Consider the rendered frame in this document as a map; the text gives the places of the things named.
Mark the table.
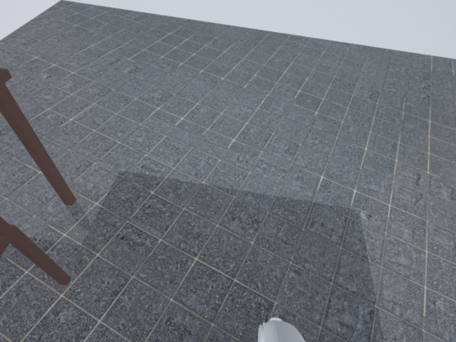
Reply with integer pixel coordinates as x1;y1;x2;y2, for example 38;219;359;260
0;68;76;206

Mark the chair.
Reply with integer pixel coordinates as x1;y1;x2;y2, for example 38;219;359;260
0;217;71;286

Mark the robot right thigh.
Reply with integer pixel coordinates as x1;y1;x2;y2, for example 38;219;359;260
258;320;305;342

